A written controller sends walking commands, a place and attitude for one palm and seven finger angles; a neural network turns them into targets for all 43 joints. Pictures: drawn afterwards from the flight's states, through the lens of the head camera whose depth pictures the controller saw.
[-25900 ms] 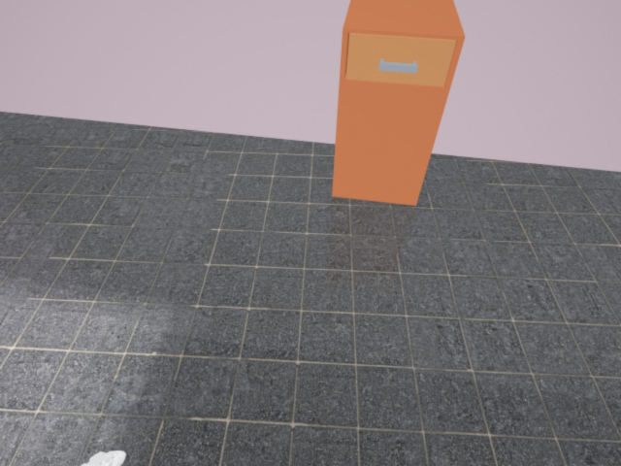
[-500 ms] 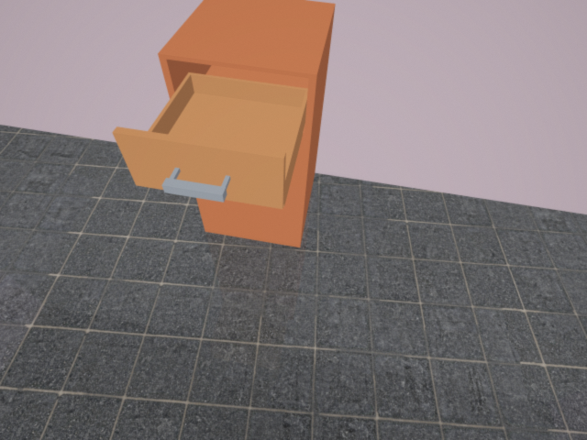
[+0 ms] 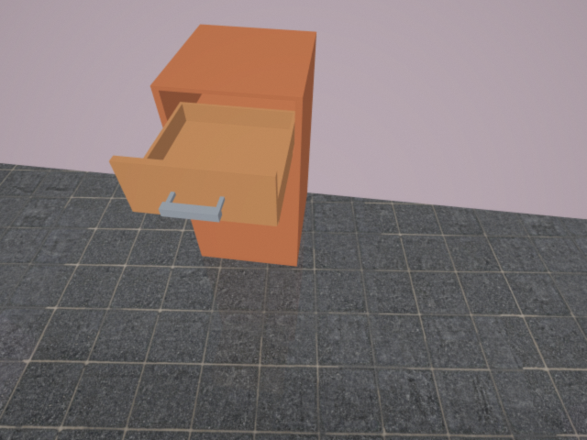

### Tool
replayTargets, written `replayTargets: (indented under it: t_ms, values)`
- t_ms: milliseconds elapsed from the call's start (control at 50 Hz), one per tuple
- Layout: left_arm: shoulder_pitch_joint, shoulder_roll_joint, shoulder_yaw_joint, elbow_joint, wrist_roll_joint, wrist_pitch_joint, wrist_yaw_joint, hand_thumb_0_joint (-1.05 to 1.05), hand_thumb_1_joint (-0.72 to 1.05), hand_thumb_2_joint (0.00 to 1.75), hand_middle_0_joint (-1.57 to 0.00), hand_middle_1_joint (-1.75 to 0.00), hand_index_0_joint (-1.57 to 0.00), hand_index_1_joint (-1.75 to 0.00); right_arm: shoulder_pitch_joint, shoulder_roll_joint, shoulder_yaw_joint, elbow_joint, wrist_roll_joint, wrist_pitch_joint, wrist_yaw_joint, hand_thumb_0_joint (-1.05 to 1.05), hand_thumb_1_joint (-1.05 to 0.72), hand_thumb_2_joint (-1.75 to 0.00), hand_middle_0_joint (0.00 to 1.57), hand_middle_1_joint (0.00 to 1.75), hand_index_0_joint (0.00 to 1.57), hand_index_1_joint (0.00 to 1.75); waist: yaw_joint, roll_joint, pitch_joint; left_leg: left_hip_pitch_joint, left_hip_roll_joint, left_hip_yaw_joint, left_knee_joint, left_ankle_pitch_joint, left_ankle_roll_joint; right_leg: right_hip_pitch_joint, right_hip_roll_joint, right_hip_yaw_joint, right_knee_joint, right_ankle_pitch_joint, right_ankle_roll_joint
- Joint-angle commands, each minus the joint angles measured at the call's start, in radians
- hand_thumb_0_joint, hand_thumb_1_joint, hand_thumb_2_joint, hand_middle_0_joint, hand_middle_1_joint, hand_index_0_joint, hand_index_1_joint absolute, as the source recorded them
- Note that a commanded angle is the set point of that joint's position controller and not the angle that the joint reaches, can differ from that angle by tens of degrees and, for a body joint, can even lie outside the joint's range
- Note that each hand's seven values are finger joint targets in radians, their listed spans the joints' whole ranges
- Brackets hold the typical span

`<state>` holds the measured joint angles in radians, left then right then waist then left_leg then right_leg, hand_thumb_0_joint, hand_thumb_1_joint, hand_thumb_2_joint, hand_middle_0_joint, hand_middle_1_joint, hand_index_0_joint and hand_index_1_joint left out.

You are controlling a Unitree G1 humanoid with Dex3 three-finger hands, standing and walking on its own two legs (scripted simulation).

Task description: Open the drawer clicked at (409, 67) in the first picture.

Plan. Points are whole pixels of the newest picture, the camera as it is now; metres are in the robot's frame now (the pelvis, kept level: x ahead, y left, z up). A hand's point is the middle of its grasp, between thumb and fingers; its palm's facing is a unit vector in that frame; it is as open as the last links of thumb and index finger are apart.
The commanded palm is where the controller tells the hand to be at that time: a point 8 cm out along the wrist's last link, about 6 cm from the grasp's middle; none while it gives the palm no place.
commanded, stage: let the arm hang, fingers relaxed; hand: left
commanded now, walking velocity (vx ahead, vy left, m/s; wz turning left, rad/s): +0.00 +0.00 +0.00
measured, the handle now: (193, 205) +0.60 +0.25 -0.10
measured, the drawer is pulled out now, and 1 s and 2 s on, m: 0.30 0.30 0.30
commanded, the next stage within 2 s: look to check the result in 0.16 s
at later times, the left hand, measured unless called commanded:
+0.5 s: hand out of the picture -0.01 +0.16 -0.18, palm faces +0.04 -0.98 -0.19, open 7.4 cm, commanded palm none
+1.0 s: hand out of the picture +0.02 +0.15 -0.17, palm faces +0.03 -0.98 -0.20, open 7.4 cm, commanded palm none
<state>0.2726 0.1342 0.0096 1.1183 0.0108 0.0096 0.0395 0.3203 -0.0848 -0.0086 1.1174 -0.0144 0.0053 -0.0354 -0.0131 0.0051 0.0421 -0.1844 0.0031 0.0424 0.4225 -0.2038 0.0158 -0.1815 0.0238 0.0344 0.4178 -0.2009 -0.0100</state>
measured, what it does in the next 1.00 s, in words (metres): stands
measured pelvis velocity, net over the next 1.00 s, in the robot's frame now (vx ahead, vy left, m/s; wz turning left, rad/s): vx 0.01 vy -0.02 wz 0.00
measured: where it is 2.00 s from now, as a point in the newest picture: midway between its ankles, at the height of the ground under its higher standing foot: outside the picture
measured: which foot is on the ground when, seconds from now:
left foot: down 0.00-1.00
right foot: down 0.00-1.00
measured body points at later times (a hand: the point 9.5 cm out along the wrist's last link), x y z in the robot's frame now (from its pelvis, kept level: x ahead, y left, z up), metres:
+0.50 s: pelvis +0.01 -0.01 +0.00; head +0.02 -0.01 +0.45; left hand -0.01 +0.21 -0.16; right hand -0.02 -0.22 -0.16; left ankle +0.02 +0.11 -0.74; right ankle +0.02 -0.12 -0.74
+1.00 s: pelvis +0.01 -0.02 +0.00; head +0.03 -0.03 +0.45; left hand +0.02 +0.20 -0.16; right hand -0.01 -0.23 -0.16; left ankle +0.02 +0.11 -0.74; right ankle +0.02 -0.12 -0.74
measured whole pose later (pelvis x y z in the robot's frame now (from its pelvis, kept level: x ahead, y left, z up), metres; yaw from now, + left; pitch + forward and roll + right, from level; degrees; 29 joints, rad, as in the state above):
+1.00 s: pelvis +0.01 -0.02 +0.00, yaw +0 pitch -2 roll +0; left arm 0.26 0.14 0.02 1.13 0.01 0.00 0.04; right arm 0.29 -0.12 -0.02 1.13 -0.01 0.01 -0.04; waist -0.01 0.01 0.06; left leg -0.15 0.03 0.04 0.39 -0.21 -0.01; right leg -0.16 0.05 0.03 0.40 -0.21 -0.04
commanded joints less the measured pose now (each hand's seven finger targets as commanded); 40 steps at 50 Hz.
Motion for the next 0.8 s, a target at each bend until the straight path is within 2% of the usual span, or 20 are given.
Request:
replayTargets:
  t_ms: [0,100,160,180,300,440,480,580,600,740,780]
  values:
    - [0.088,0.093,0.018,-0.011,0.001,-0.016,0.004,0.0,0.9,0.9,-0.2,-0.3,-0.2,-0.3,0.09,-0.098,-0.018,-0.012,0.002,-0.013,-0.007,0.0,-0.9,-0.9,0.2,0.3,0.2,0.3,0.008,0.027,0.071,-0.025,0.092,-0.103,-0.104,-0.016,0.024,-0.061,-0.081,0.061,-0.083,0.005,-0.04]
    - [0.085,0.092,0.019,-0.01,0.001,-0.017,0.005,0.0,0.9,0.9,-0.2,-0.3,-0.2,-0.3,0.091,-0.099,-0.019,-0.012,0.003,-0.012,-0.007,0.0,-0.9,-0.9,0.2,0.3,0.2,0.3,0.005,0.011,0.066,-0.01,0.092,-0.101,-0.101,-0.012,0.023,-0.065,-0.084,0.062,-0.085,0.003,-0.039]
    - [0.084,0.091,0.021,-0.009,0.002,-0.016,0.004,0.0,0.9,0.9,-0.2,-0.3,-0.2,-0.3,0.09,-0.104,-0.02,-0.011,0.002,-0.009,-0.007,0.0,-0.9,-0.9,0.2,0.3,0.2,0.3,0.004,0.025,0.076,-0.016,0.088,-0.098,-0.108,-0.05,0.02,-0.074,-0.081,0.072,-0.093,-0.027,-0.041]
    - [0.088,0.094,0.02,-0.008,0.002,-0.017,0.005,0.0,0.9,0.9,-0.2,-0.3,-0.2,-0.3,0.088,-0.108,-0.022,-0.014,0.004,-0.009,-0.006,0.0,-0.9,-0.9,0.2,0.3,0.2,0.3,0.004,0.01,0.069,-0.003,0.092,-0.099,-0.103,-0.033,0.021,-0.081,-0.081,0.069,-0.091,-0.017,-0.041]
    - [0.086,0.091,0.021,0.0,0.0,-0.021,0.006,0.0,0.9,0.9,-0.2,-0.3,-0.2,-0.3,0.088,-0.11,-0.02,-0.01,0.005,-0.015,-0.01,0.0,-0.9,-0.9,0.2,0.3,0.2,0.3,0.002,0.019,0.035,0.026,0.096,-0.092,-0.093,0.041,0.021,-0.051,-0.087,0.067,-0.086,0.04,-0.04]
    - [0.083,0.099,0.019,0.004,0.0,-0.021,0.006,0.0,0.9,0.9,-0.2,-0.3,-0.2,-0.3,0.08,-0.113,-0.02,-0.005,0.005,-0.008,-0.007,0.0,-0.9,-0.9,0.2,0.3,0.2,0.3,0.002,0.003,0.075,0.01,0.09,-0.085,-0.094,0.002,0.014,-0.067,-0.087,0.08,-0.106,0.002,-0.04]
    - [0.092,0.098,0.018,0.006,0.0,-0.024,0.006,0.0,0.9,0.9,-0.2,-0.3,-0.2,-0.3,0.071,-0.118,-0.023,-0.007,0.006,-0.007,-0.006,0.0,-0.9,-0.9,0.2,0.3,0.2,0.3,0.002,-0.007,0.06,0.033,0.091,-0.082,-0.087,0.009,0.014,-0.078,-0.085,0.088,-0.109,0.0,-0.042]
    - [0.086,0.098,0.02,0.005,0.0,-0.026,0.007,0.0,0.9,0.9,-0.2,-0.3,-0.2,-0.3,0.066,-0.119,-0.023,-0.007,0.006,-0.009,-0.008,0.0,-0.9,-0.9,0.2,0.3,0.2,0.3,0.001,0.0,0.052,0.043,0.093,-0.079,-0.082,0.037,0.012,-0.069,-0.085,0.087,-0.106,0.035,-0.042]
    - [0.081,0.098,0.02,0.005,0.0,-0.025,0.007,0.0,0.9,0.9,-0.2,-0.3,-0.2,-0.3,0.069,-0.112,-0.023,-0.004,0.005,-0.01,-0.007,0.0,-0.9,-0.9,0.2,0.3,0.2,0.3,0.0,0.018,0.057,0.034,0.092,-0.078,-0.083,0.036,0.013,-0.062,-0.089,0.084,-0.107,0.038,-0.042]
    - [0.069,0.101,0.024,0.003,-0.001,-0.025,0.006,0.0,0.9,0.9,-0.2,-0.3,-0.2,-0.3,0.063,-0.119,-0.021,-0.002,0.004,-0.013,-0.009,0.0,-0.9,-0.9,0.2,0.3,0.2,0.3,0.002,0.003,0.046,0.034,0.095,-0.079,-0.088,0.061,0.011,-0.041,-0.088,0.082,-0.102,0.066,-0.042]
    - [0.069,0.102,0.024,0.001,0.001,-0.027,0.006,0.0,0.9,0.9,-0.2,-0.3,-0.2,-0.3,0.055,-0.121,-0.023,-0.005,0.005,-0.013,-0.01,0.0,-0.9,-0.9,0.2,0.3,0.2,0.3,0.003,0.022,0.051,0.046,0.096,-0.08,-0.087,0.069,0.01,-0.054,-0.085,0.088,-0.101,0.071,-0.043]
